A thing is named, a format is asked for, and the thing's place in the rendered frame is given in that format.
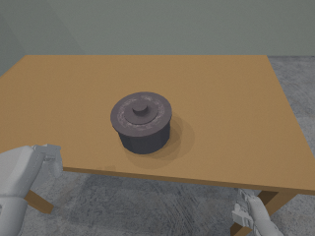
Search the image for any robot left hand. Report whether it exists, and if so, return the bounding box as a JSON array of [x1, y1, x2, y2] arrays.
[[0, 144, 63, 199]]

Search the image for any knob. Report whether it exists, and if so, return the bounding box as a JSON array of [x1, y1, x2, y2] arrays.
[[132, 99, 149, 115]]

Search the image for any table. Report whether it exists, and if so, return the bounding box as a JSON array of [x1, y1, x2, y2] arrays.
[[0, 55, 315, 236]]

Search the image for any robot right hand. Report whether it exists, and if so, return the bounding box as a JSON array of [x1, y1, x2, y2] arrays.
[[232, 188, 271, 230]]

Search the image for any pot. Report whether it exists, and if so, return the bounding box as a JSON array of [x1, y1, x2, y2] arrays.
[[118, 122, 170, 154]]

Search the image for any robot left forearm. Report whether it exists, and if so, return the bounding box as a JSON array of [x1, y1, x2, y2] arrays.
[[0, 196, 29, 236]]

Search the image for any lid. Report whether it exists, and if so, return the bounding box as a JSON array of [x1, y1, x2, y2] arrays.
[[110, 91, 172, 139]]

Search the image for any robot right forearm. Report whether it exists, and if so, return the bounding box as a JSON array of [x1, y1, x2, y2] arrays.
[[253, 218, 284, 236]]

